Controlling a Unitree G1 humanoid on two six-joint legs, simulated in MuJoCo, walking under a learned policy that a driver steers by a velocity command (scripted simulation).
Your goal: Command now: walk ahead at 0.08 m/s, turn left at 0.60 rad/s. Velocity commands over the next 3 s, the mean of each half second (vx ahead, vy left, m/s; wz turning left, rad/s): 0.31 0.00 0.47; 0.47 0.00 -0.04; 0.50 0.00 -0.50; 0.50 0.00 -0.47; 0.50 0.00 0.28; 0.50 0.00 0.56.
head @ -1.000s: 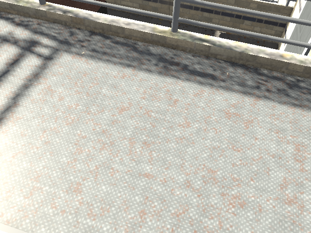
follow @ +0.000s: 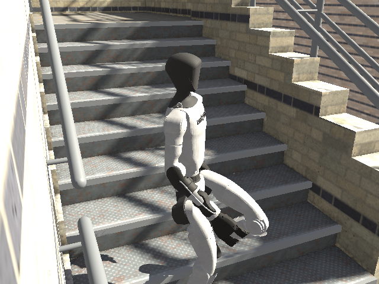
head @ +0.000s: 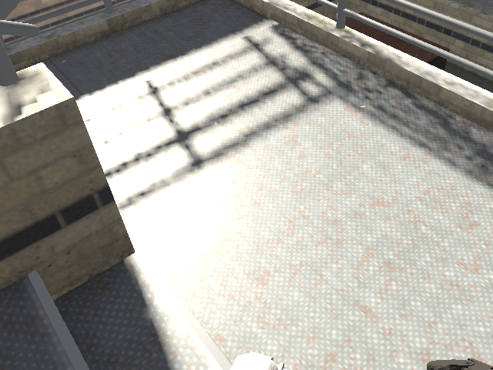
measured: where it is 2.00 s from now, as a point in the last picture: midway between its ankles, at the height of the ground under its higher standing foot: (240, 290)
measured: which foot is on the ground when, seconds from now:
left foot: up 0.00-0.46, down 0.48-0.84, up 0.86-1.00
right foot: down 0.00-0.52, up 0.54-0.86, down 0.88-1.00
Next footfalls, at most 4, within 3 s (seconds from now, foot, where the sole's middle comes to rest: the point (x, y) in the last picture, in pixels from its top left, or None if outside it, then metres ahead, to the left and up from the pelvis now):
0.48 left None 0.22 0.28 -0.60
0.88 right None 0.42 0.16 -0.76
1.26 left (166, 316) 0.71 0.38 -0.76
1.86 right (278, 278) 0.96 0.05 -0.92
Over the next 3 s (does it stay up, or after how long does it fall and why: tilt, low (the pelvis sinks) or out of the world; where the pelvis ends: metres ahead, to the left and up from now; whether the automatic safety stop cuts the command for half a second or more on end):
stays up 1.47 0.04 -0.13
